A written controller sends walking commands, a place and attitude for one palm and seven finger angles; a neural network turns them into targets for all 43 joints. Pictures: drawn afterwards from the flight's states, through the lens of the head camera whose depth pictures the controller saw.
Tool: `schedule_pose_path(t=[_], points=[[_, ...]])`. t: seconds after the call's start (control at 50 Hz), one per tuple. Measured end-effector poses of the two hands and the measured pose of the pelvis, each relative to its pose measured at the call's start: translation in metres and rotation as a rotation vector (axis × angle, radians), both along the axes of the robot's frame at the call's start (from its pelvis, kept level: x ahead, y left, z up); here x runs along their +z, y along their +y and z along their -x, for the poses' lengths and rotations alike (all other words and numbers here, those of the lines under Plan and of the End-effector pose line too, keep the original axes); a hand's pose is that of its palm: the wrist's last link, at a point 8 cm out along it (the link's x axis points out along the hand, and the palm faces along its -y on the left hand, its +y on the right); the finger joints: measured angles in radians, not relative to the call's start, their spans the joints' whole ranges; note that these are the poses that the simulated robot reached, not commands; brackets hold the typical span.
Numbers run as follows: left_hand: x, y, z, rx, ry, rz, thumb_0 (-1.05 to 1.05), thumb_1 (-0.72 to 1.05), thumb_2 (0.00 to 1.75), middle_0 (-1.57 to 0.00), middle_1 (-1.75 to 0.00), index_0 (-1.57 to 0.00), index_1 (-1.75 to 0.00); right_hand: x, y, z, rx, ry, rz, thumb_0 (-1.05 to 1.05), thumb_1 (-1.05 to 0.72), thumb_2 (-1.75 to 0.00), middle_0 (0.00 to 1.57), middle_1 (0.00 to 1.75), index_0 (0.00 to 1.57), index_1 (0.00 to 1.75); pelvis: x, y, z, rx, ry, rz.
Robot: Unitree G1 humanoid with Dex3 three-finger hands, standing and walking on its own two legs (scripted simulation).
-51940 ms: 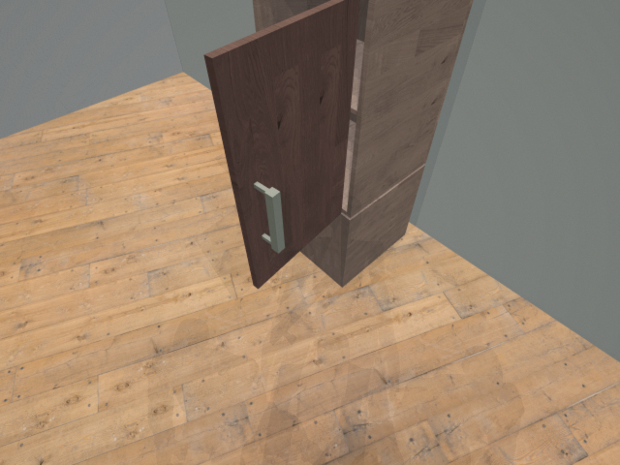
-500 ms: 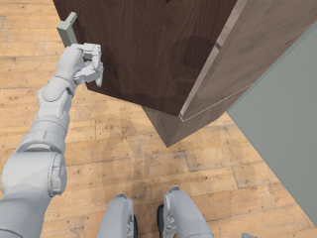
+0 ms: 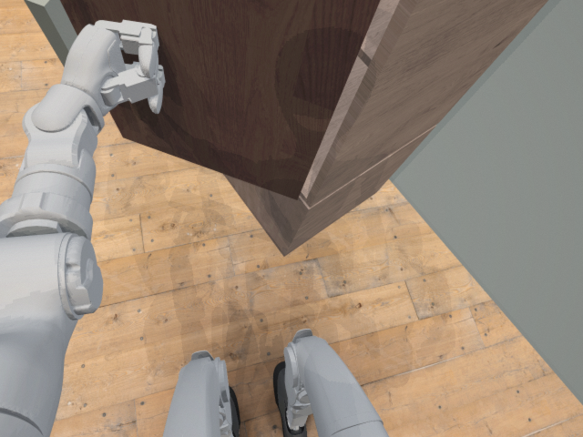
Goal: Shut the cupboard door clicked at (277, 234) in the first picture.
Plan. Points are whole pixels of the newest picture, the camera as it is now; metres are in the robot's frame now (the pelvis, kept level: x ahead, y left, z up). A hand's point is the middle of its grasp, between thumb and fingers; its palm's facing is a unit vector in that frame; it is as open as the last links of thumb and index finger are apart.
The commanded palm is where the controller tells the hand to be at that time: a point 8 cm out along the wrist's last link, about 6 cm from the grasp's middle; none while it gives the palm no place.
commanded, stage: push the door shut along its arc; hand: left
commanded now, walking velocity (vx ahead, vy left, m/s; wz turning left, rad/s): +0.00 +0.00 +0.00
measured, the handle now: (84, 51) +0.61 +0.18 +0.05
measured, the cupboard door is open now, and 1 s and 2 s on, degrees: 35 26 26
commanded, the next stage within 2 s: pull the fist back off the door in 0.30 s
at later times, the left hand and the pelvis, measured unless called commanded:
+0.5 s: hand (164, 57) +0.58 +0.09 +0.07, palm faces -0.22 -0.97 +0.09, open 3.1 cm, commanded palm +0.58 +0.10 +0.06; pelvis -0.01 -0.01 -0.02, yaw +0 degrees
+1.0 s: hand (170, 84) +0.54 +0.08 +0.07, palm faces +0.00 -1.00 -0.03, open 3.1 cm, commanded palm +0.50 +0.12 +0.06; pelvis +0.01 -0.01 +0.02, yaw +1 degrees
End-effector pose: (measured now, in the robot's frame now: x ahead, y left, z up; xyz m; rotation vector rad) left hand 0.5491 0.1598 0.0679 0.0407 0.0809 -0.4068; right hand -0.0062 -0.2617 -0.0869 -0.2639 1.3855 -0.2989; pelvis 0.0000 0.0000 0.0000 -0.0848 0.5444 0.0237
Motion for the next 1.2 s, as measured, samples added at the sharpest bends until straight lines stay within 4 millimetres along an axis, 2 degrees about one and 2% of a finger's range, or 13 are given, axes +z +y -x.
schedule_pose_path(t=[0.42,0.52,0.58,0.62,0.72,0.8,0.94,1.0,1.12,1.2], points=[[0.002,-0.013,-0.022,-0.047,0.032,-0.024,0.00,0.92,0.95,-1.30,-1.50,-1.30,-1.50,-0.009,-0.016,0.007,0.023,0.006,0.050,0.00,-0.91,-0.90,0.20,0.30,0.20,0.30,-0.015,-0.010,0.007,0.005,0.034,0.007],[-0.009,-0.013,-0.027,0.249,0.046,0.135,0.02,0.85,0.92,-1.30,-1.50,-1.30,-1.50,-0.009,-0.009,0.014,0.050,0.025,0.014,0.00,-0.91,-0.90,0.20,0.30,0.20,0.30,-0.017,-0.009,0.009,0.002,0.049,0.011],[-0.015,-0.015,-0.022,0.417,0.006,0.135,0.02,0.86,0.91,-1.30,-1.50,-1.30,-1.50,-0.010,0.002,0.021,0.057,0.046,-0.042,0.00,-0.91,-0.90,0.20,0.30,0.20,0.30,-0.015,-0.009,0.008,-0.003,0.056,0.005],[-0.016,-0.018,-0.016,0.462,-0.051,0.075,0.02,0.87,0.90,-1.30,-1.50,-1.30,-1.50,-0.011,0.009,0.025,0.049,0.060,-0.087,0.00,-0.91,-0.90,0.20,0.30,0.20,0.30,-0.013,-0.008,0.007,-0.006,0.057,0.001],[-0.012,-0.031,0.000,0.403,-0.084,-0.039,0.02,0.89,0.90,-1.30,-1.50,-1.30,-1.50,-0.010,0.024,0.036,-0.006,0.093,-0.171,0.00,-0.91,-0.90,0.20,0.30,0.20,0.30,-0.001,-0.009,0.004,-0.010,0.027,-0.014],[-0.007,-0.035,0.007,0.401,-0.007,0.011,0.02,0.90,0.90,-1.30,-1.50,-1.30,-1.50,-0.002,0.027,0.037,-0.030,0.087,-0.183,0.00,-0.91,-0.90,0.20,0.30,0.20,0.30,0.010,-0.010,0.000,-0.011,-0.003,-0.021],[0.010,-0.027,0.020,0.425,-0.078,0.028,0.02,0.90,0.90,-1.30,-1.50,-1.30,-1.50,0.009,0.012,0.024,-0.005,0.043,-0.153,0.00,-0.91,-0.90,0.20,0.30,0.20,0.30,0.019,-0.011,-0.005,-0.015,-0.028,-0.034],[0.003,-0.023,0.031,0.405,-0.083,0.008,0.01,0.90,0.90,-1.30,-1.50,-1.30,-1.50,0.009,0.003,0.014,0.009,0.038,-0.141,0.00,-0.91,-0.90,0.20,0.30,0.20,0.30,0.019,-0.011,-0.006,-0.013,-0.036,-0.038],[-0.026,-0.016,0.064,0.414,-0.021,0.026,0.01,0.91,0.90,-1.30,-1.50,-1.30,-1.50,0.009,-0.010,-0.017,0.051,0.001,-0.109,0.00,-0.91,-0.90,0.20,0.30,0.20,0.30,0.021,-0.011,-0.007,-0.003,-0.050,-0.043],[-0.018,-0.017,0.081,0.416,-0.096,0.052,0.02,0.91,0.90,-1.30,-1.50,-1.30,-1.50,0.008,-0.013,-0.044,0.080,-0.056,-0.095,0.00,-0.91,-0.90,0.20,0.30,0.20,0.30,0.023,-0.010,-0.008,0.004,-0.061,-0.043]])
